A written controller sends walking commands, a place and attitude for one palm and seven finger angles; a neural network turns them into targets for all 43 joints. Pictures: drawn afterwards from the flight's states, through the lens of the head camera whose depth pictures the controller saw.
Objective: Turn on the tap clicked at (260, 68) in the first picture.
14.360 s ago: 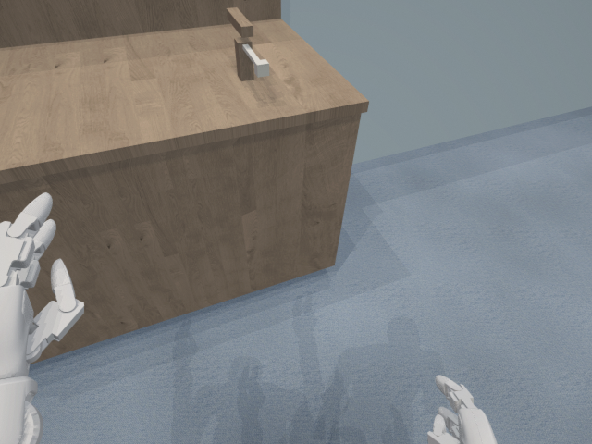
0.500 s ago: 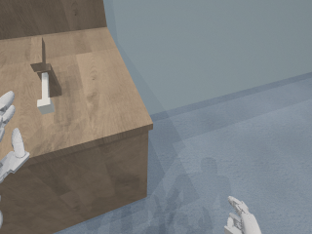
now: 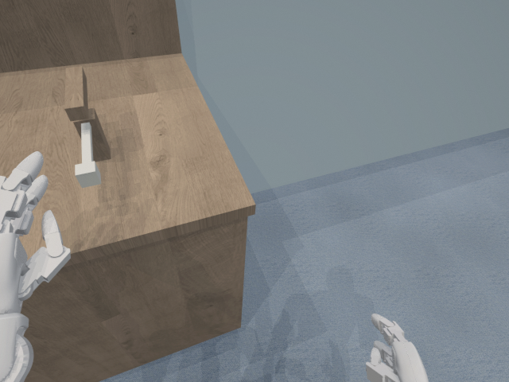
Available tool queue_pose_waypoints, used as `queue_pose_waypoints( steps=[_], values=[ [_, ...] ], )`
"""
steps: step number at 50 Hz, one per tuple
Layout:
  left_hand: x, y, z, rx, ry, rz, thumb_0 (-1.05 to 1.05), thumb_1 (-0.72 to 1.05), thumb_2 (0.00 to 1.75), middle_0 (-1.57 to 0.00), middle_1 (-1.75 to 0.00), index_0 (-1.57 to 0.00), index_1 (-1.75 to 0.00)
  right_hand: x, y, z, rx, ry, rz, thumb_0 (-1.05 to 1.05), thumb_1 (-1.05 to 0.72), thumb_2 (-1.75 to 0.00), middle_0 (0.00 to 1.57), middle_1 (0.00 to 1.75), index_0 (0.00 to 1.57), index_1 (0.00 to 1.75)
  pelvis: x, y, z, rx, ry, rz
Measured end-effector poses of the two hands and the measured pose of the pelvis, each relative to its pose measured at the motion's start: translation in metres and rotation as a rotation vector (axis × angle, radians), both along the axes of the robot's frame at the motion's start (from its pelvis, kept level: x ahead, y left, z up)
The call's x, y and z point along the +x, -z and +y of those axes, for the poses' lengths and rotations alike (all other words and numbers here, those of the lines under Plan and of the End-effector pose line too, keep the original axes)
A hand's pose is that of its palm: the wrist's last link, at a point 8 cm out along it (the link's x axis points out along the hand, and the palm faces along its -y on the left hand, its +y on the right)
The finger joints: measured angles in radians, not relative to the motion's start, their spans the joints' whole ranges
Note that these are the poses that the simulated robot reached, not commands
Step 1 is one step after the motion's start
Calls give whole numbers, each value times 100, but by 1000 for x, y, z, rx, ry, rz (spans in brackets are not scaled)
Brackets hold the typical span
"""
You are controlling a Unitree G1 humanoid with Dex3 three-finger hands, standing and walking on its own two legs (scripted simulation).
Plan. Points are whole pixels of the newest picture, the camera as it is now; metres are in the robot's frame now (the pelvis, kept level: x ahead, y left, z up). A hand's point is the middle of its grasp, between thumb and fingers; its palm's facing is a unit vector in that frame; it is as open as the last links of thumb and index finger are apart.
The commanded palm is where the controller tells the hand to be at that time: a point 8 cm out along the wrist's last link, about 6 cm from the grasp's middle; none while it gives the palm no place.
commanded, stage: look again from close up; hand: left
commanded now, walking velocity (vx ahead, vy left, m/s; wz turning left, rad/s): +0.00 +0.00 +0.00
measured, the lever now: (88, 174) +0.37 +0.30 +0.12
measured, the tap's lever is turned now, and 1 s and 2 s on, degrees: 0 0 0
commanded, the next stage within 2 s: come to a stop and stand still in 0.02 s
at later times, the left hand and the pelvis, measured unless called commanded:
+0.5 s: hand (22, 231) +0.23 +0.29 +0.18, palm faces +0.47 -0.79 -0.40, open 7.4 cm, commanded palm +0.14 +0.28 +0.17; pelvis -0.02 +0.00 +0.00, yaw +1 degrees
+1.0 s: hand (71, 243) +0.22 +0.24 +0.16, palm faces +0.34 -0.87 -0.35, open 7.4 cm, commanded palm +0.16 +0.29 +0.17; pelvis +0.00 +0.01 +0.00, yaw +0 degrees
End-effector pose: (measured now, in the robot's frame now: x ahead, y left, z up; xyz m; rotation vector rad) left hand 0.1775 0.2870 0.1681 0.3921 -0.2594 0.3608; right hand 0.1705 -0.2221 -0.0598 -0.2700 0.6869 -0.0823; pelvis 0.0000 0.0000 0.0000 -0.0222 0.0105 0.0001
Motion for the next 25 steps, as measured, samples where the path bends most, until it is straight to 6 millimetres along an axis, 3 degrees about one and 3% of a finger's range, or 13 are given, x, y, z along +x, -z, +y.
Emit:
queue_pose_waypoints(
  steps=[8,18,21,23,25],
  values=[
    [-9,-8,5,46,17,5,1,89,90,-21,-31,-21,-30,-13,2,9,23,16,-8,1,-91,-90,20,30,20,30,-9,-2,5,-3,-1,0],
    [-19,5,10,7,-33,63,1,89,90,-21,-30,-21,-30,-22,9,12,26,3,30,1,-91,-90,20,30,21,30,-12,-3,6,1,-10,3],
    [-5,-18,29,169,-35,-33,2,89,90,-22,-31,-21,-30,-21,12,13,1,-64,56,1,-91,-90,20,30,20,30,-20,1,0,-15,-36,20],
    [2,-24,41,171,-56,-89,2,89,90,-22,-31,-21,-30,-20,12,12,8,-70,65,1,-91,-90,20,30,20,30,-22,2,-2,-18,-29,21],
    [5,-23,39,143,-49,-104,2,89,90,-21,-30,-21,-30,-18,9,10,23,-54,40,1,-90,-90,20,30,21,30,-21,3,1,-16,-15,22]
  ],
)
